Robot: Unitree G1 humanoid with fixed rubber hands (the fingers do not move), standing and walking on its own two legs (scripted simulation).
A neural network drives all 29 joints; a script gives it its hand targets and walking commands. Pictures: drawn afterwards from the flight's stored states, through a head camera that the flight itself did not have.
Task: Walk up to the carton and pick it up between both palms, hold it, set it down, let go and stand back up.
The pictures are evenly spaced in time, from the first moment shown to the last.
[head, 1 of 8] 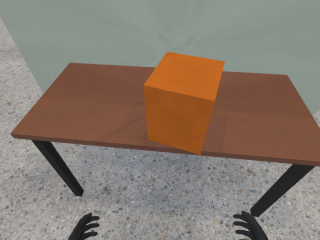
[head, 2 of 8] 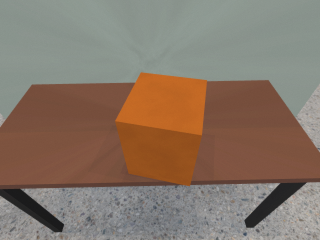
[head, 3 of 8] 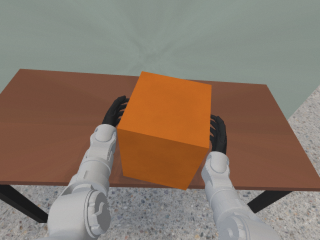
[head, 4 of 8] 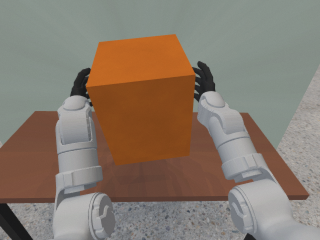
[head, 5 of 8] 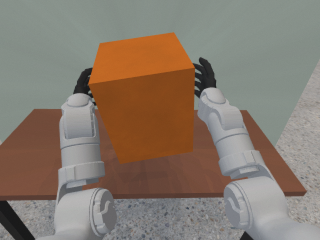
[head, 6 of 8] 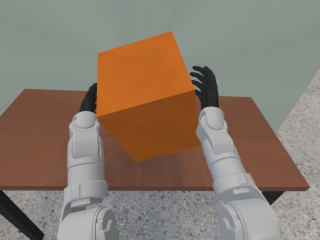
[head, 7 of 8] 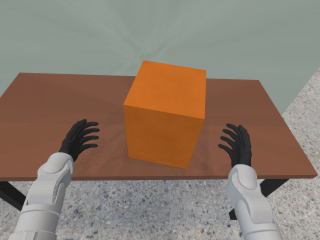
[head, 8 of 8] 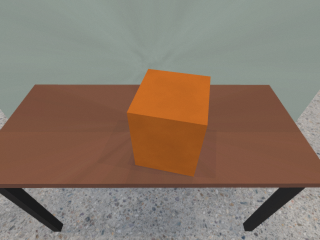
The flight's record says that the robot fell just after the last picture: no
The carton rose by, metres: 0.23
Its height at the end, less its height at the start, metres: +0.00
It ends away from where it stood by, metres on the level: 0.04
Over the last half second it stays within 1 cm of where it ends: yes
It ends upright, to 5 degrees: yes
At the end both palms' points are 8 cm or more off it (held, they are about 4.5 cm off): yes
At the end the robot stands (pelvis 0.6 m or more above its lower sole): yes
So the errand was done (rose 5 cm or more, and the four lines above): yes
